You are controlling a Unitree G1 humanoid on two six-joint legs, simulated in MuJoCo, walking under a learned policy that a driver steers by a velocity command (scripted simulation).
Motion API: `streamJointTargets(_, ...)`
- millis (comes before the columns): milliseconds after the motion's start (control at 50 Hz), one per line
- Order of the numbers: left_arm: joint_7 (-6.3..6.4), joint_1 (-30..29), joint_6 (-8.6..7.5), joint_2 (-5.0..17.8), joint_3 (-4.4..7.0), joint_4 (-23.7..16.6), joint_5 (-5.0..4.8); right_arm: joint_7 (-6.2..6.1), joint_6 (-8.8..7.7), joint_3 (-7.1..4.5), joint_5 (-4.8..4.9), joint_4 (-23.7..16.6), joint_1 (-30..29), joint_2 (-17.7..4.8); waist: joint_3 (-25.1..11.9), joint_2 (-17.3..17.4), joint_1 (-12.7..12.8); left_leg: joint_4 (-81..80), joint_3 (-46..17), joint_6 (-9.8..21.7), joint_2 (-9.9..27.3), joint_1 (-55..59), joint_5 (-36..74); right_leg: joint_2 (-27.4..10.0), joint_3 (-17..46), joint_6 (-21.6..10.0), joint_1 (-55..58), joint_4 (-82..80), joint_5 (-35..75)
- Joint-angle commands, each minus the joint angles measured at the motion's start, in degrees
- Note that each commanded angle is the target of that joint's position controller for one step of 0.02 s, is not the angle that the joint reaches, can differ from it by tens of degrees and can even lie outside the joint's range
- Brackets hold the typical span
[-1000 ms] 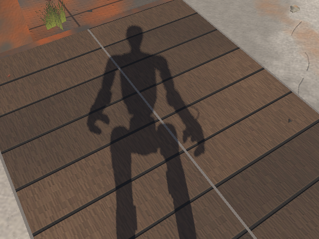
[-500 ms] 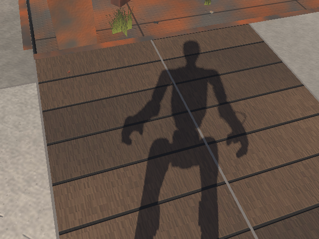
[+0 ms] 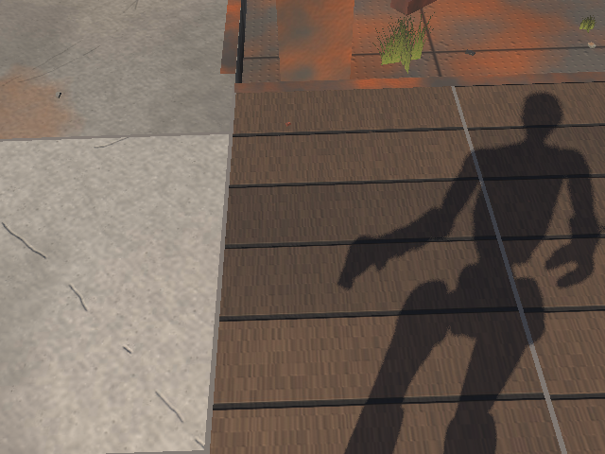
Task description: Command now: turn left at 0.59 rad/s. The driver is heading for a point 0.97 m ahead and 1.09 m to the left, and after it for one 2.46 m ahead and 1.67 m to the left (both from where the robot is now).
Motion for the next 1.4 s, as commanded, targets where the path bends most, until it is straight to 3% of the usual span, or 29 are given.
streamJointTargets(20,0.27,1.3,-0.11,11.9,2.71,-3.5,2.74,-0.01,-1.23,-2.55,-0.61,-4.5,3.1,-8.4,-5.9,-15.3,-0.3,22.9,3.5,-2.4,0.3,-12.7,-22.0,-25.9,24.2,-16.4,8.5,-9.0,23.5)
streamJointTargets(40,0.41,-1.2,-0.26,9.1,1.75,-4.5,2.21,0.1,-1.19,-3.71,-0.56,-3.5,4.1,-11.4,-5.0,-10.7,-1.3,30.0,3.4,-3.7,3.1,-12.8,-18.4,-24.5,19.9,-16.5,7.0,-8.4,21.6)
streamJointTargets(100,1.16,-3.8,0.13,6.0,0.54,-4.9,0.27,0.18,0.22,-3.38,-0.42,-1.8,4.6,-8.2,-2.6,-9.5,-0.9,37.1,5.3,-6.5,4.3,-15.6,-9.9,-17.2,8.7,-12.6,7.4,-7.2,18.5)
streamJointTargets(160,1.84,-0.1,1.03,7.2,0.69,-4.2,0.94,0.7,0.04,-2.26,0.44,-4.4,0.2,-5.7,-2.6,-11.0,2.1,31.3,9.4,-7.9,6.2,-17.3,-7.2,-16.4,4.2,-13.8,11.5,-7.8,21.2)
streamJointTargets(220,1.75,1.2,1.68,9.3,1.31,-4.1,0.94,1.22,-0.1,-1.5,0.03,-6.1,-1.8,-4.6,-4.3,-11.3,3.7,23.3,11.3,-8.3,8.7,-14.8,-7.6,-18.3,2.5,-14.6,14.7,-7.4,23.1)
streamJointTargets(300,0.51,-0.2,2.03,11.7,2.14,-4.6,0.33,1.97,0.16,-1.15,-0.16,-6.9,-1.1,-4.6,-4.9,-12.0,3.4,13.2,15.5,-6.7,9.2,-5.5,-6.9,-19.3,-1.4,-14.0,10.7,-6.7,24.9)
streamJointTargets(380,-0.15,-1.2,1.68,11.7,2.29,-4.1,-1.68,2.67,0.76,-1.98,-0.11,-6.0,3.3,-5.2,-5.1,-10.9,0.1,-3.7,18.1,-2.2,7.4,4.3,3.0,-19.3,-4.4,-9.8,8.1,0.2,20.8)
streamJointTargets(400,-0.35,2.2,1.47,9.7,1.85,-2.8,-1.55,2.2,0.76,-2.76,-0.11,-5.0,6.1,-6.6,-6.7,-7.2,-0.3,-8.0,16.7,0.0,6.4,12.0,7.8,-17.2,-7.3,-6.3,3.3,5.2,10.9)
streamJointTargets(420,-0.64,3.5,1.36,5.7,0.7,-3.1,0.61,1.36,0.49,-4.3,0.35,-4.6,9.7,-11.6,-7.6,6.4,-0.5,-11.0,1.8,4.4,16.2,22.2,17.1,-11.6,-13.0,-1.2,-10.0,20.1,-8.7)
streamJointTargets(440,-0.38,-2.2,0.79,3.9,-0.19,-7.8,1.97,1.67,-1.09,-4.89,-0.39,-5.5,12.6,-16.4,-8.6,15.8,-2.4,-14.1,-21.0,17.0,28.4,24.5,8.4,-2.4,-9.0,1.3,-26.3,33.1,-27.1)
streamJointTargets(460,-0.39,-5.4,0.08,7.0,0.78,-8.5,0.48,2.42,-3.0,-3.93,-1.25,-5.1,13.1,-12.7,-8.7,9.1,-4.8,-18.7,-23.7,19.3,28.6,22.4,-7.7,-4.1,-1.1,0.4,-29.4,39.5,-25.1)
streamJointTargets(480,-0.87,-5.8,-0.46,8.8,1.43,-8.7,-0.93,2.44,-4.22,-2.92,-1.15,-4.5,10.9,-10.1,-4.5,8.3,-3.1,-20.8,-20.0,16.1,26.0,19.3,-19.2,-6.0,0.1,-1.4,-30.4,38.8,-19.2)
streamJointTargets(520,-0.94,-4.4,-1.27,10.0,2.13,-6.9,-0.21,1.56,-4.72,-1.94,-0.42,-4.8,6.6,-7.8,-0.2,7.0,-1.0,-22.0,-14.1,12.0,21.7,15.8,-19.4,-7.4,-0.2,-1.4,-29.3,33.9,-10.2)
streamJointTargets(580,-1.58,-3.4,-2.92,8.0,1.78,-5.9,0.45,0.55,-5.29,-1.53,-1.26,-5.3,7.2,-7.5,-1.0,5.7,-0.2,-22.9,-9.0,10.9,18.1,14.7,-9.5,-5.6,-1.3,0.0,-24.9,27.4,0.4)
streamJointTargets(680,-1.98,-6.9,-3.92,5.8,0.68,-6.7,0.07,0.18,-5.8,-2.17,-0.44,-3.8,10.1,-9.2,0.2,6.1,-1.8,-21.6,-6.1,10.5,16.3,11.6,-3.7,-3.2,-1.0,2.3,-19.9,12.0,6.7)
streamJointTargets(780,-2.65,-9.2,-4.95,6.4,0.33,-8.2,-0.69,0.48,-5.31,-2.38,0.3,-2.2,11.9,-9.5,1.0,5.8,-2.6,-18.9,-10.1,10.4,16.9,8.8,-4.5,-2.2,-0.2,1.9,-13.7,4.7,5.9)
streamJointTargets(840,-2.67,-5.3,-5.92,8.2,1.07,-7.7,-0.92,0.72,-4.95,-2.09,0.2,-2.0,10.9,-8.4,-0.1,7.4,-0.1,-15.2,-12.9,9.2,16.5,8.7,-1.1,-1.7,-0.7,0.0,-6.3,1.4,4.1)
streamJointTargets(880,-1.87,4.0,-6.36,10.2,2.26,-5.7,-0.28,0.66,-4.85,-0.88,-0.09,-2.3,9.9,-4.7,-4.8,6.1,4.7,-5.1,-9.9,5.9,12.1,3.6,1.8,-4.8,0.8,-2.9,8.9,-1.7,4.3)
streamJointTargets(900,-1.23,12.4,-6.33,13.7,3.03,-4.8,0.76,0.72,-4.99,0.44,-0.79,-3.5,10.0,-0.7,-12.0,-3.6,7.6,12.5,-2.8,2.7,6.9,-5.6,-4.2,-15.5,13.2,-7.1,23.2,-3.8,-4.2)
streamJointTargets(920,-1.88,16.0,-5.66,17.3,3.89,-3.0,1.27,0.33,-5.54,0.71,0.94,-6.3,13.2,-0.4,-14.8,-20.4,5.0,28.7,2.3,0.4,1.9,-20.7,-19.8,-25.2,38.0,-13.9,30.5,-10.9,-21.0)
streamJointTargets(940,-2.1,12.6,-5.42,11.9,2.53,-3.8,0.24,0.2,-5.52,-0.61,1.59,-4.2,13.5,-5.9,-8.2,-14.0,4.5,35.7,1.8,-0.4,6.4,-26.3,-16.0,-25.4,36.8,-13.3,26.2,-12.6,-27.4)
streamJointTargets(960,-1.77,10.7,-5.06,8.8,1.7,-4.5,0.0,0.37,-5.35,-1.11,1.1,-3.8,9.9,-7.6,-3.1,-10.9,5.1,37.2,3.2,-0.6,8.3,-27.2,-10.9,-22.9,28.0,-11.5,21.4,-12.2,-21.3)
streamJointTargets(1000,-1.21,7.9,-4.6,5.8,0.71,-4.6,0.64,0.75,-5.28,-1.13,0.26,-3.7,7.2,-6.0,0.0,-7.7,4.0,35.4,4.5,-1.1,11.2,-25.1,-3.9,-19.0,16.8,-10.3,15.3,-13.3,-6.7)
streamJointTargets(1080,-0.66,8.5,-5.09,5.9,0.59,-3.2,0.58,1.98,-4.82,-0.23,0.47,-5.2,4.6,-2.1,0.8,-8.2,3.3,32.7,7.5,-2.0,13.2,-24.6,1.4,-16.8,4.9,-10.9,11.4,-16.2,6.8)
streamJointTargets(1240,-0.2,11.0,-3.9,9.6,0.97,-1.0,-0.18,4.63,-6.02,1.38,0.09,-8.9,-7.4,1.0,3.3,-5.0,6.2,8.6,15.0,-1.1,11.7,-19.9,16.4,-16.0,-9.8,-9.5,12.9,-16.8,21.0)
streamJointTargets(1320,0.24,12.3,-2.49,12.8,1.78,-0.3,-1.08,5.51,-5.71,-0.22,-0.01,-9.7,-6.3,-2.3,-0.2,-7.5,2.6,4.3,19.3,3.4,6.5,-11.6,9.3,-17.6,-13.9,-7.5,19.5,-6.8,49.6)
streamJointTargets(1360,0.73,11.6,-1.66,13.3,1.85,-0.9,-1.39,4.9,-5.1,-2.94,0.17,-6.6,7.3,-7.0,-8.1,-6.8,-5.7,0.9,19.9,7.3,2.7,7.7,10.3,-16.4,-15.8,-5.7,14.8,12.1,56.1)
streamJointTargets(1380,0.84,12.3,-1.98,11.2,0.92,-1.9,-0.48,3.68,-4.2,-4.52,0.46,-4.5,16.4,-10.1,-12.7,-2.6,-9.8,0.1,12.2,9.8,6.4,24.9,10.1,-14.2,-15.4,-3.7,1.8,28.3,39.7)
streamJointTargets(1400,-0.24,19.1,-3.13,2.4,-1.88,-5.3,1.71,3.19,-4.62,-5.12,0.62,-5.1,13.3,-16.6,-18.3,14.0,-0.9,-4.2,-21.2,20.3,22.5,42.5,0.4,-2.4,-11.4,-0.7,-22.7,49.9,-18.9)
Keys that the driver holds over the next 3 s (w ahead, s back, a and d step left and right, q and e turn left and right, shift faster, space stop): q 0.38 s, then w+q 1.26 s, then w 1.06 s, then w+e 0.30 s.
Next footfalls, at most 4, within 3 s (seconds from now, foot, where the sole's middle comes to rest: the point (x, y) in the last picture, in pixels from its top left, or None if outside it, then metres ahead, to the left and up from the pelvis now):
0.40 left None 0.01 0.15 -0.77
0.88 right None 0.29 0.02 -0.77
1.38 left None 0.39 0.42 -0.77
1.86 right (90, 352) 0.72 0.54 -0.77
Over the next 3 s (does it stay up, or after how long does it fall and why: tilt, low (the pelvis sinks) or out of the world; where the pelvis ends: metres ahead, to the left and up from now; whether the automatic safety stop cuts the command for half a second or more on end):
stays up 0.85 0.99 -0.01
